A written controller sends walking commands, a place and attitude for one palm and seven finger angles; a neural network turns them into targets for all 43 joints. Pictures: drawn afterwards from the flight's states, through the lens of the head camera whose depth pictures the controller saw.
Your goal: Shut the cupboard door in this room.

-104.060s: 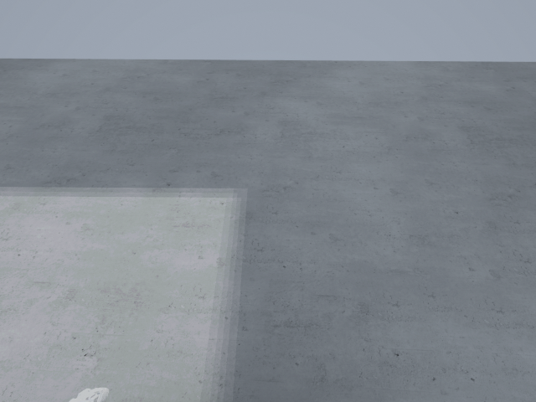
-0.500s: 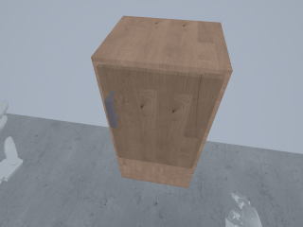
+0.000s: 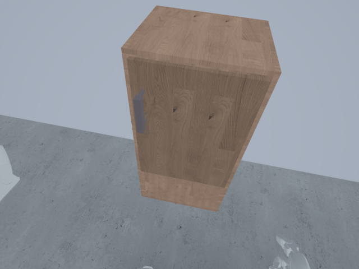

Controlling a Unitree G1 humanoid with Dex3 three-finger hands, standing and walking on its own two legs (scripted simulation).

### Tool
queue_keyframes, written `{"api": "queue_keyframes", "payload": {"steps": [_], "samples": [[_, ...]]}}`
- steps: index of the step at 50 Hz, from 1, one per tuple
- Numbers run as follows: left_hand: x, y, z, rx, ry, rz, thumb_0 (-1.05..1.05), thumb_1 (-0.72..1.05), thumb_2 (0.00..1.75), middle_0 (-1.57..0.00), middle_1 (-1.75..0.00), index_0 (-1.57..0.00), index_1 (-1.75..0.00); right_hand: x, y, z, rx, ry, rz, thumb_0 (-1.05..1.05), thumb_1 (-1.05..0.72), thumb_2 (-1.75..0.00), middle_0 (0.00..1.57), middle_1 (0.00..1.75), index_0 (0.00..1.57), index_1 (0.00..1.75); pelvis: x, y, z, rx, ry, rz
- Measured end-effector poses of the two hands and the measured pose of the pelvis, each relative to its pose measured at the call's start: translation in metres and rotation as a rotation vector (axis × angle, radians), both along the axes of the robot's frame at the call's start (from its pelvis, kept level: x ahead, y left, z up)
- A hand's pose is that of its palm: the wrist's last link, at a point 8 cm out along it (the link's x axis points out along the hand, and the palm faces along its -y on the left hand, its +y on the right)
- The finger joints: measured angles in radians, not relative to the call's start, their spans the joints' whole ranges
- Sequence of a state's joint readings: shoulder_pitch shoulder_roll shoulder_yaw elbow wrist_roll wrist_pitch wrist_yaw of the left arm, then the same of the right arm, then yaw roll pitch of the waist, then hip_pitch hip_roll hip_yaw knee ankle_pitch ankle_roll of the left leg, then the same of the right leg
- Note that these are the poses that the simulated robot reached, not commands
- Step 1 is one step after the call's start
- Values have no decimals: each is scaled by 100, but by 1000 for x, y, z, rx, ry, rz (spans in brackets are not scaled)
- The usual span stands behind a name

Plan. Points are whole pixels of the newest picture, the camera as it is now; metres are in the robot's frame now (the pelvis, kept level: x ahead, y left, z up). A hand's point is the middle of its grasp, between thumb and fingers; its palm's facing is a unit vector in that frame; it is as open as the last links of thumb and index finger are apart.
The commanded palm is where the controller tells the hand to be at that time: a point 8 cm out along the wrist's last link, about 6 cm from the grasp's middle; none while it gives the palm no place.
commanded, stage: step back with the hand held close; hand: left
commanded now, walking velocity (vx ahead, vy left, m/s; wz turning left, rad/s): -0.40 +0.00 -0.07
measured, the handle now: (141, 111) +0.60 +0.15 -0.02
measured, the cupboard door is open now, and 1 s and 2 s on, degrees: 0 0 0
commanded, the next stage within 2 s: stop stepping back and stand still in 0.20 s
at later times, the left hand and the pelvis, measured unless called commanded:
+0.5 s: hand out of the picture +0.13 +0.27 +0.19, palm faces +0.41 -0.80 -0.44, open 7.4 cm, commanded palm +0.09 +0.30 +0.19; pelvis -0.06 +0.01 +0.00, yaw -3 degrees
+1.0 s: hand out of the picture +0.12 +0.30 +0.17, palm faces +0.46 -0.81 -0.36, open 7.4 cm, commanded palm +0.07 +0.33 +0.19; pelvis -0.09 +0.04 +0.00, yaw -3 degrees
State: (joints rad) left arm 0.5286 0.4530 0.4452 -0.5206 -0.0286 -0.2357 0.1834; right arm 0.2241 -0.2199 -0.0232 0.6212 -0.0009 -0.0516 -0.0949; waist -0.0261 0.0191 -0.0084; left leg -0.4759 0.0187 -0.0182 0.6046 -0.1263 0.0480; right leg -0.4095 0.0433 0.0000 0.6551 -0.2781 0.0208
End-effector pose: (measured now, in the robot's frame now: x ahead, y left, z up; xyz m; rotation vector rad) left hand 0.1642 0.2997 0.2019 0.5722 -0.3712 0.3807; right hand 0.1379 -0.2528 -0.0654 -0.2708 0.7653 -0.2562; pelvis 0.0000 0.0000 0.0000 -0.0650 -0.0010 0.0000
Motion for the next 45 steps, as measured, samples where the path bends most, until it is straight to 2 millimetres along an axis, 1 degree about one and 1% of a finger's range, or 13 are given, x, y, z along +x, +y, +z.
{"api": "queue_keyframes", "payload": {"steps": [4, 7, 12, 15, 18, 23, 26, 29, 32, 36, 39, 42, 45], "samples": [[-14, 11, 2, 13, 0, 24, 2, 89, 90, -22, -30, -22, -31, -5, 12, 5, 11, -15, 30, 1, -90, -90, 20, 30, 20, 30, -7, -1, 4, -25, 22, 19], [-26, 9, -1, -5, -6, 29, 2, 89, 90, -22, -30, -22, -31, -5, 18, 4, 20, -21, 77, 1, -90, -90, 20, 30, 20, 30, -15, -4, 3, -16, 59, 11], [-35, -14, -9, -41, 8, -32, 2, 89, 90, -21, -30, -21, -31, -10, 20, -3, 40, -26, 115, 1, -90, -90, 21, 30, 20, 30, -47, -11, 0, -2, 75, -45], [-41, -30, -3, -40, -10, -116, 2, 89, 90, -21, -30, -21, -31, -24, 18, 0, 57, -47, 87, 1, -90, -89, 21, 30, 20, 30, -62, -13, 0, -7, 42, -44], [-52, -35, 5, 6, -19, -171, 2, 89, 90, -22, -30, -22, -31, -41, 14, 6, 61, -81, 48, 1, -90, -89, 21, 30, 20, 30, -70, -13, -1, -7, 18, -36], [-72, -10, 8, 31, 1, -102, 1, 88, 90, -22, -30, -22, -31, -75, 2, 9, 16, -56, -18, 1, -90, -90, 21, 30, 20, 30, -64, -1, 2, 20, 0, -55], [-70, 16, -2, -25, -21, -20, 1, 88, 90, -22, -30, -22, -31, -91, -1, 2, -31, -14, -41, 1, -90, -90, 21, 30, 20, 30, -61, 12, -1, 2, -3, -32], [-65, 34, -15, -110, -6, 35, 1, 89, 90, -22, -30, -22, -31, -105, 6, 2, -37, 23, -53, 1, -90, -90, 20, 30, 20, 30, -67, 20, 3, 19, -12, -41], [-61, 32, -19, -150, 34, 26, 2, 89, 90, -21, -30, -21, -31, -113, 21, 10, -14, 12, -36, 1, -90, -90, 20, 30, 20, 30, -77, 22, 11, 21, -2, -54], [-66, 10, -7, -107, 58, -80, 2, 89, 90, -21, -30, -21, -30, -116, 38, 19, 29, -31, -5, 1, -90, -90, 20, 30, 20, 30, -88, 21, 17, 29, 12, -76], [-74, -2, 1, -39, 77, -143, 2, 89, 90, -21, -30, -21, -31, -115, 44, 16, 54, -59, 6, 1, -90, -90, 21, 30, 20, 30, -95, 21, 14, 32, 10, -78], [-83, 1, 5, 0, 105, -133, 2, 89, 90, -22, -30, -22, -31, -117, 45, 10, 76, -51, 0, 1, -90, -90, 21, 30, 20, 30, -99, 22, 13, 28, -3, -70], [-93, 14, 2, -16, 112, -64, 1, 89, 90, -22, -30, -22, -31, -120, 42, 2, 78, -26, -11, 1, -90, -90, 21, 30, 20, 30, -96, 25, 11, 24, -13, -86]]}}
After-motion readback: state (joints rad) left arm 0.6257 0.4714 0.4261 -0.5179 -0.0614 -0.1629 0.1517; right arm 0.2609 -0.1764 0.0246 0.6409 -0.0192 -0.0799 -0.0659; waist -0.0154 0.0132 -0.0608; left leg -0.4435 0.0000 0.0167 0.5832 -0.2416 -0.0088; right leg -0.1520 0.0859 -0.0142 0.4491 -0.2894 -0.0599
